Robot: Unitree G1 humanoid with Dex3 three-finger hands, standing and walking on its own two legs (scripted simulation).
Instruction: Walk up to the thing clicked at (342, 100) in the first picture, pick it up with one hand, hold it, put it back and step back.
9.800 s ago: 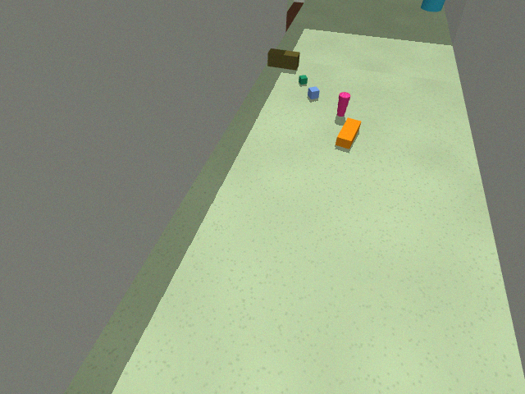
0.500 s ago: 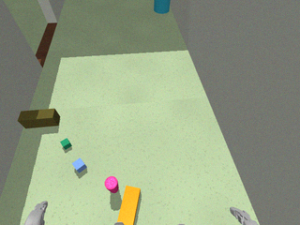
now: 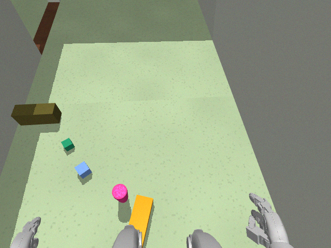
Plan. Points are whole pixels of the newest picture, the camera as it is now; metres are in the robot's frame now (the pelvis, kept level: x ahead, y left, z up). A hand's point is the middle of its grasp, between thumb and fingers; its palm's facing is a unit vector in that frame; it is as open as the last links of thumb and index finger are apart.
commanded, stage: go down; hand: left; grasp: from the side
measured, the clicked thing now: (121, 194) +0.39 +0.20 -0.62
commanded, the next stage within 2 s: none
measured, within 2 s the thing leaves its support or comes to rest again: neither
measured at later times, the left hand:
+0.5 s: hand (54, 221) +0.22 +0.32 -0.19, palm faces +0.07 -0.97 -0.22, open 17.4 cm
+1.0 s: hand (57, 201) +0.29 +0.36 -0.26, palm faces +0.09 -0.99 -0.14, open 17.2 cm
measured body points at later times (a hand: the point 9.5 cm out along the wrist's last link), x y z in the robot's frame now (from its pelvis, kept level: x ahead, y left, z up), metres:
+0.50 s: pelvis -0.04 +0.00 -0.12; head +0.11 +0.04 +0.30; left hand +0.22 +0.37 -0.18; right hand +0.15 -0.26 -0.21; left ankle +0.02 +0.12 -0.66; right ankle -0.01 -0.14 -0.66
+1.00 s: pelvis -0.08 +0.00 -0.23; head +0.12 +0.04 +0.17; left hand +0.28 +0.41 -0.25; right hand +0.08 -0.28 -0.34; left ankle +0.02 +0.12 -0.66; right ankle -0.01 -0.14 -0.66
